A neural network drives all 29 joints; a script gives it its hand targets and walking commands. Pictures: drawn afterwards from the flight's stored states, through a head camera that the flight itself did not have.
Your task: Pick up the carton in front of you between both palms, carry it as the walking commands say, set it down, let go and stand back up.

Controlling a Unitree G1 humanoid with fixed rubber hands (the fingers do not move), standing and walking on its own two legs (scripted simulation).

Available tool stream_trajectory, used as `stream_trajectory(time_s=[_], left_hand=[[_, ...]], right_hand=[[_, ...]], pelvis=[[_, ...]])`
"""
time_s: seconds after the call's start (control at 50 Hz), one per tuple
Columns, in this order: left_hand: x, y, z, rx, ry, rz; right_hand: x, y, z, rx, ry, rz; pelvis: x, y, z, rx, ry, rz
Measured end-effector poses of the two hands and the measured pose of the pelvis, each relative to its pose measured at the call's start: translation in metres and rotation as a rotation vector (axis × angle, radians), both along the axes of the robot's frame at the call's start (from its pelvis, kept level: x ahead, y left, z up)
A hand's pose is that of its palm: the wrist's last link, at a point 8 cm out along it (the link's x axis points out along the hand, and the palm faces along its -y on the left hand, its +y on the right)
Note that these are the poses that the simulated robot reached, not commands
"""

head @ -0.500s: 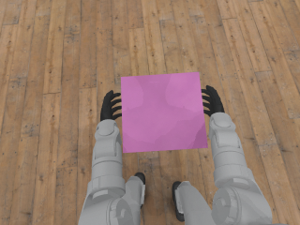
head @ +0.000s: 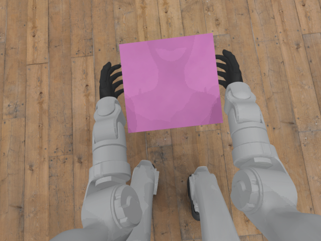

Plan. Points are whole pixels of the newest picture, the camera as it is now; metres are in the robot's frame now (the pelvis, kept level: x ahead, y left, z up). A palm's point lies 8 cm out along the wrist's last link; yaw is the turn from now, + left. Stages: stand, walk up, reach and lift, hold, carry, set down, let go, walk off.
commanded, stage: set down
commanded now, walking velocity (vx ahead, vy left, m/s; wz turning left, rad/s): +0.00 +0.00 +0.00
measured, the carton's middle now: (169, 92) +0.46 +0.03 -0.17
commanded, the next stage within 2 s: none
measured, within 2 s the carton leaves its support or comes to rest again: rests again in 1.54 s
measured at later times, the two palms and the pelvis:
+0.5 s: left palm (124, 104) +0.44 +0.18 -0.24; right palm (214, 85) +0.51 -0.11 -0.24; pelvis -0.03 +0.01 -0.12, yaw +0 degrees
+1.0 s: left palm (128, 104) +0.47 +0.19 -0.36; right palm (202, 87) +0.55 -0.09 -0.38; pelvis -0.03 -0.01 -0.20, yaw +2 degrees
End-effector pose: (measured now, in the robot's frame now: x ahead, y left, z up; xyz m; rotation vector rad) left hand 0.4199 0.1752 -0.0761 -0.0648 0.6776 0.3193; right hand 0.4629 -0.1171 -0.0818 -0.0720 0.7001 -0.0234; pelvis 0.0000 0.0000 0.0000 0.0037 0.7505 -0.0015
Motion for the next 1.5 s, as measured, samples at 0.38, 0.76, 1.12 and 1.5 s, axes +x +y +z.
stream_trajectory(time_s=[0.38, 0.76, 1.12, 1.5], left_hand=[[0.016, 0.002, -0.125, -0.001, 0.013, 0.052], [0.03, 0.005, -0.241, 0.018, 0.053, 0.112], [0.046, 0.014, -0.288, 0.0, 0.063, 0.108], [0.043, 0.022, -0.3, 0.008, 0.096, 0.06]], right_hand=[[0.037, 0.005, -0.119, -0.03, 0.007, 0.077], [0.071, 0.014, -0.24, -0.055, 0.041, 0.174], [0.088, 0.02, -0.301, -0.073, 0.077, 0.22], [0.084, 0.024, -0.308, -0.026, 0.087, 0.244]], pelvis=[[-0.023, 0.008, -0.097, 0.006, 0.074, -0.01], [-0.036, -0.004, -0.173, 0.041, 0.062, -0.024], [-0.026, -0.01, -0.209, 0.066, 0.02, -0.02], [-0.031, -0.008, -0.217, 0.067, -0.023, -0.027]])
